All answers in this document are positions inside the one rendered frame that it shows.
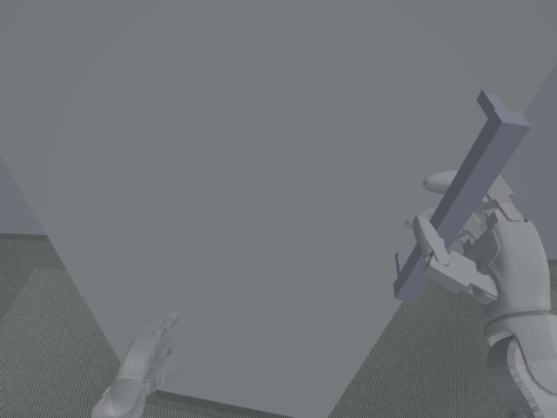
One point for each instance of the robot right hand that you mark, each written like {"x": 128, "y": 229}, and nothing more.
{"x": 517, "y": 274}

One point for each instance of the fridge door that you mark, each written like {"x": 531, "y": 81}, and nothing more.
{"x": 251, "y": 164}

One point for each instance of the robot left hand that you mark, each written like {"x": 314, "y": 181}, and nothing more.
{"x": 142, "y": 361}

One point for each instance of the handle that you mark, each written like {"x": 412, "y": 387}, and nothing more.
{"x": 495, "y": 145}

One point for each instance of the right robot forearm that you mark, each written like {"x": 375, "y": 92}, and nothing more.
{"x": 522, "y": 362}

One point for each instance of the left robot forearm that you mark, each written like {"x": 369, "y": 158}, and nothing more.
{"x": 124, "y": 398}

